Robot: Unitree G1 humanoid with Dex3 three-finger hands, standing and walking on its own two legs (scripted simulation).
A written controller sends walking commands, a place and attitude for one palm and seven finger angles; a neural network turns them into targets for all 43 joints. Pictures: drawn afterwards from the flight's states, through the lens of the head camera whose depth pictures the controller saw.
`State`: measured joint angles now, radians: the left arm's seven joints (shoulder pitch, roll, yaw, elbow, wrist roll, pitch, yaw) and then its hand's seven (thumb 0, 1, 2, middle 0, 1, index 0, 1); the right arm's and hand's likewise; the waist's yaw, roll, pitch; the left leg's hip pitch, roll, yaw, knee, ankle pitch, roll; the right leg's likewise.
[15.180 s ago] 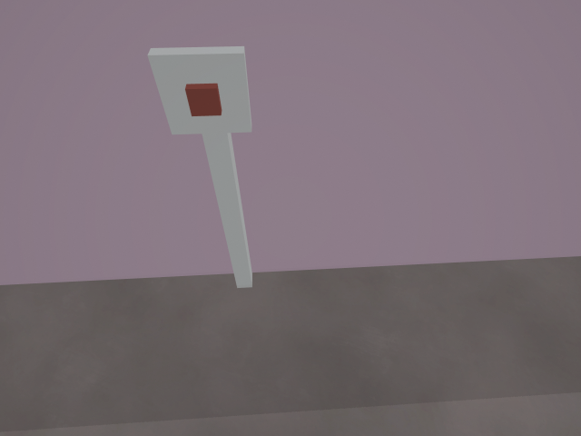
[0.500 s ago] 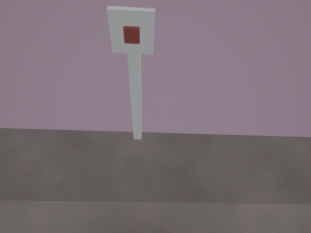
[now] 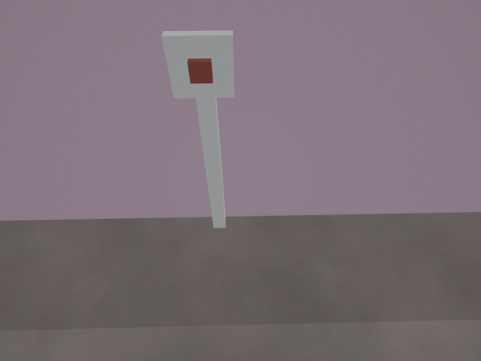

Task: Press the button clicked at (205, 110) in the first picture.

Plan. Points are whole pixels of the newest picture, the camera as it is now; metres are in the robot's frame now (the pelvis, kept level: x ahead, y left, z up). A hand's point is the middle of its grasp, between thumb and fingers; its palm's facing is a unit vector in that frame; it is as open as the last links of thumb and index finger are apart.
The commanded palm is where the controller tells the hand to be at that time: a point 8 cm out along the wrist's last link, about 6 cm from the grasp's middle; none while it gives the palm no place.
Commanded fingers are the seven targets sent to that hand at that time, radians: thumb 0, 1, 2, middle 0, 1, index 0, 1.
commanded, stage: let the arm hang, fingers relaxed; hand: left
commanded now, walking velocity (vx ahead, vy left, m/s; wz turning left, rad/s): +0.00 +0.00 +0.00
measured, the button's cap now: (200, 70) +0.80 +0.15 +0.08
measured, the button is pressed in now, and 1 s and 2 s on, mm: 0 0 0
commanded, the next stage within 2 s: stand and wait in 0.24 s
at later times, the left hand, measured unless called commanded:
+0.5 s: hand out of the picture +0.01 +0.17 -0.17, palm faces +0.02 -0.98 -0.21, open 7.4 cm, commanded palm none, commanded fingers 0.00 0.90 0.90 -0.20 -0.30 -0.20 -0.30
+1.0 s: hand out of the picture +0.07 +0.18 -0.16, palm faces +0.00 -0.96 -0.26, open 7.4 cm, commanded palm none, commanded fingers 0.00 0.90 0.90 -0.20 -0.30 -0.20 -0.30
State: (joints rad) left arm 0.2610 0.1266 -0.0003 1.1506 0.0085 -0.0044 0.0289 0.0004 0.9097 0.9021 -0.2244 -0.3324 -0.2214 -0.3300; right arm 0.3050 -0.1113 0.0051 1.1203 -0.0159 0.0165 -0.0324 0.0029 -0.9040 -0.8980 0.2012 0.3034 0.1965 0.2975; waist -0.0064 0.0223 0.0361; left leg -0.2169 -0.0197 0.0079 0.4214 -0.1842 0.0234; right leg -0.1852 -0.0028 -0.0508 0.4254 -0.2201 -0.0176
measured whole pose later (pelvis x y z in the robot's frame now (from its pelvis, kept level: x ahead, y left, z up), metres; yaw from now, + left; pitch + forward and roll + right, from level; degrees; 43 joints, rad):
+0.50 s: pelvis +0.01 -0.01 +0.00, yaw +0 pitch -1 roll +0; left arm 0.24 0.16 0.01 1.16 0.01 -0.01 0.02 0.00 0.91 0.90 -0.20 -0.30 -0.20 -0.30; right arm 0.26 -0.16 0.00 1.13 -0.01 0.01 -0.04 0.00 -0.90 -0.90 0.20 0.30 0.20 0.30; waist -0.01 0.02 0.06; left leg -0.18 0.00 0.00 0.40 -0.19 0.00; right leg -0.15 0.02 -0.06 0.39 -0.22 -0.04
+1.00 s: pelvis +0.02 -0.02 +0.00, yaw -1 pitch -1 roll +0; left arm 0.16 0.22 0.01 1.15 0.01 -0.02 0.02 0.00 0.91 0.90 -0.20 -0.30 -0.20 -0.30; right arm 0.19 -0.23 0.00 1.13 -0.01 0.01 -0.03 0.00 -0.90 -0.90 0.20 0.30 0.20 0.30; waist -0.01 0.02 0.06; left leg -0.15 0.02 0.00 0.35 -0.18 -0.01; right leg -0.11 0.04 -0.05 0.34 -0.20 -0.05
